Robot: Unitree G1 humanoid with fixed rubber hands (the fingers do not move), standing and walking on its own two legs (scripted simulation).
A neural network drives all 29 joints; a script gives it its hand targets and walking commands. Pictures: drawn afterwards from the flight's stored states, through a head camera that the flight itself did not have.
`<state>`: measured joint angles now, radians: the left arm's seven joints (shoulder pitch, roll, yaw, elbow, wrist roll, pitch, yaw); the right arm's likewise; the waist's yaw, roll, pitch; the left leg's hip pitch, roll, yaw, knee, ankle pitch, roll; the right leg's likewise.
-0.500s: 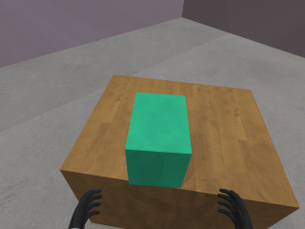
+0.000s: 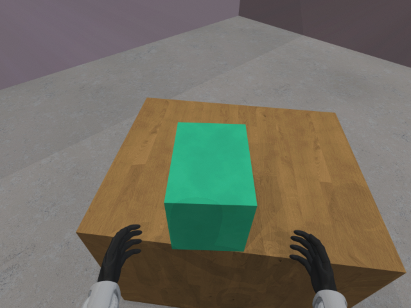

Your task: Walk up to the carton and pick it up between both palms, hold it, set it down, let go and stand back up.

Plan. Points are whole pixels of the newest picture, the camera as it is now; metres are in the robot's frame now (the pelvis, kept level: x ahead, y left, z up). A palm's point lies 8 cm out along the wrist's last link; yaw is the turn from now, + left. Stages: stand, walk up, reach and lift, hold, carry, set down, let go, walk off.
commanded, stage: reach and lift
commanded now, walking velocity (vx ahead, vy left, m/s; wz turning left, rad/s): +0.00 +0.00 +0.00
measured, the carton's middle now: (209, 184) +0.44 +0.02 -0.05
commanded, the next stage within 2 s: none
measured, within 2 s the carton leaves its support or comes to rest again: neither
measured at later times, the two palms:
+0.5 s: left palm (121, 214) +0.31 +0.21 +0.02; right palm (311, 224) +0.30 -0.18 +0.02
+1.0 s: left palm (128, 171) +0.38 +0.20 +0.07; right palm (306, 180) +0.38 -0.18 +0.07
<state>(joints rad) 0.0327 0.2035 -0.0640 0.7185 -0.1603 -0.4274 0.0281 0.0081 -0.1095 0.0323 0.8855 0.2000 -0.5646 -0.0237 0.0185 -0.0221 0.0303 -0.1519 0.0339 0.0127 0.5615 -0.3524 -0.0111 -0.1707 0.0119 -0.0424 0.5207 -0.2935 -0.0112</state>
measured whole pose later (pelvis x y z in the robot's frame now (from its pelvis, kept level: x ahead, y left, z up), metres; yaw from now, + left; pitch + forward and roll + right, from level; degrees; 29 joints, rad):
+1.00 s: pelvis -0.01 +0.00 +0.01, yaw -1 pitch +8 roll -1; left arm -0.68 0.23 0.04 0.97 -0.16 -0.06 0.03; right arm -0.64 -0.20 0.05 0.98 0.30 -0.13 -0.11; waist 0.02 0.00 -0.09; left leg -0.37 0.05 0.02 0.51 -0.28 -0.01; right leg -0.37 0.03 -0.02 0.43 -0.19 -0.01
